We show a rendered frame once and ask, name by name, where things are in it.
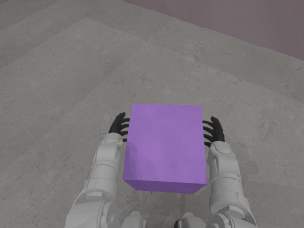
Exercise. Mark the robot right shin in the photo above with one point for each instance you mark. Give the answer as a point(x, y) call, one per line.
point(188, 214)

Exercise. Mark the right robot forearm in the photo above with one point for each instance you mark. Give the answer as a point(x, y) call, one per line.
point(227, 194)

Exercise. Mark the robot left upper arm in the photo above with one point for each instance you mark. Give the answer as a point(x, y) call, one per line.
point(94, 214)

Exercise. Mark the carton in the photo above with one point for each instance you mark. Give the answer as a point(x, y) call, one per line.
point(165, 150)

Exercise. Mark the robot right thigh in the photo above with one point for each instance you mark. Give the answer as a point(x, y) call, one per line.
point(191, 222)

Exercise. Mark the right robot hand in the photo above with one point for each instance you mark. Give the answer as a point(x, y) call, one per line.
point(216, 132)

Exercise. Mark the robot right upper arm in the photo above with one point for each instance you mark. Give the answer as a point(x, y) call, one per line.
point(224, 220)

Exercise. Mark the left robot hand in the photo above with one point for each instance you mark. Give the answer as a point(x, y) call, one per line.
point(117, 127)

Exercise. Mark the left robot forearm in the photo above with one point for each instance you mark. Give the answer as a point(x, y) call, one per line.
point(101, 182)

